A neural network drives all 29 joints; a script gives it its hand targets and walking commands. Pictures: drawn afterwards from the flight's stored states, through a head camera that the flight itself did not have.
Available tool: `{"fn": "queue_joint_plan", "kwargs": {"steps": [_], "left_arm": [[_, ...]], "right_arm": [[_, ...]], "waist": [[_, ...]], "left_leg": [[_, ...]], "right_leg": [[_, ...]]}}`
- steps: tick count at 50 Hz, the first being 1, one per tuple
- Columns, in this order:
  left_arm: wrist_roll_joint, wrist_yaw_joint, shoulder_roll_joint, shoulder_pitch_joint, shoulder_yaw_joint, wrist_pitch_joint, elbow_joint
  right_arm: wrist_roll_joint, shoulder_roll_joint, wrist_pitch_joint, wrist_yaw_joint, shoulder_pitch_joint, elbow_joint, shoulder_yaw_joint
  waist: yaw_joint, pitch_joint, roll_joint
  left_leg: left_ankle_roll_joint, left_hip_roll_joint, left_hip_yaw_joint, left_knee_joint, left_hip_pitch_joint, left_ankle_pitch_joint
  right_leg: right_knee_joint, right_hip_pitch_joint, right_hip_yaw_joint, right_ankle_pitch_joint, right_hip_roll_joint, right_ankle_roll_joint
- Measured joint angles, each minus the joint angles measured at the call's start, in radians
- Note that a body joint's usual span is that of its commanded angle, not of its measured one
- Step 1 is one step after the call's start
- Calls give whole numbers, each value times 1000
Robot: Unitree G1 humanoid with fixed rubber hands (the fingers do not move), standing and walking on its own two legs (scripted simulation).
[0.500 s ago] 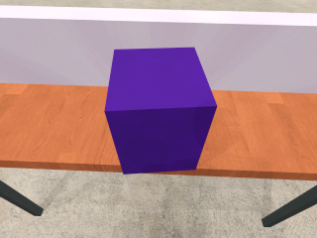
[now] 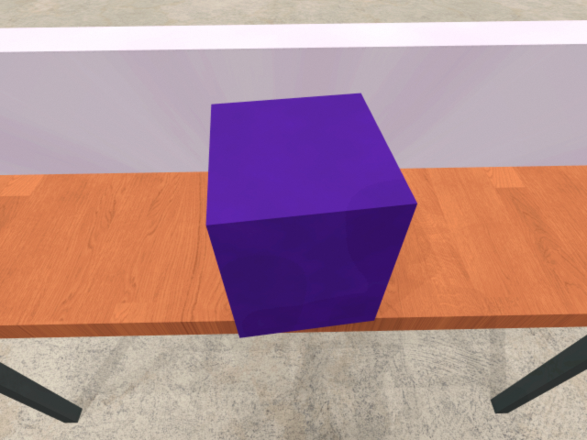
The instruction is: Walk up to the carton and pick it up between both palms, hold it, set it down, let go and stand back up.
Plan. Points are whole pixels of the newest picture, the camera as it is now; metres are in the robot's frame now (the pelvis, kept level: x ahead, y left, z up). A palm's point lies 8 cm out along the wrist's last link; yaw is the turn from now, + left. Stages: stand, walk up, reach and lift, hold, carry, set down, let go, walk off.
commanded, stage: walk up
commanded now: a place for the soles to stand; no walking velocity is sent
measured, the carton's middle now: (298, 219) +0.38 +0.02 +0.10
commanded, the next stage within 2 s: reach and lift in 1.40 s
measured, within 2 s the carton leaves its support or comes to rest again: neither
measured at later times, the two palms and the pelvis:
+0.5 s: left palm out of the picture +0.05 +0.24 -0.12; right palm out of the picture +0.04 -0.27 -0.13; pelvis -0.01 -0.01 +0.00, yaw -3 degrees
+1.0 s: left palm out of the picture +0.07 +0.25 -0.12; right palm out of the picture +0.02 -0.28 -0.14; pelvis +0.00 +0.00 -0.01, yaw -6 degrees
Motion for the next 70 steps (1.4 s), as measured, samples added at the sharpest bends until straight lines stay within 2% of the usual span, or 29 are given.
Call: {"fn": "queue_joint_plan", "kwargs": {"steps": [21, 39, 53, 64, 70], "left_arm": [[1, 9, -10, -48, -5, -4, 27], [4, 11, 18, -50, 20, 9, 3], [2, 12, 10, -45, 12, 0, -20], [-2, 13, 39, -79, 13, 11, -62], [0, 12, 31, -76, 11, 14, -70]], "right_arm": [[-7, -27, 18, 2, -18, 11, -4], [-8, -42, 27, 6, 23, 18, -14], [-18, -61, 37, 14, -12, -21, -12], [-14, -69, 41, 13, -17, -41, -8], [-15, -76, 53, 22, -20, -56, -5]], "waist": [[-9, 6, 12], [-17, 21, 4], [-18, 14, 31], [-19, 27, 2], [-24, 26, 12]], "left_leg": [[-16, 29, 33, 30, -2, -21], [-2, 32, 80, 76, -38, -39], [-12, 52, 98, 113, -49, -77], [-7, 53, 116, 148, -47, -102], [-13, 67, 119, 184, -46, -122]], "right_leg": [[34, -19, 30, -7, 30, -16], [91, -76, 77, -12, 36, -1], [121, -93, 93, -38, 57, -9], [171, -104, 109, -62, 60, -6], [194, -100, 105, -73, 70, -9]]}}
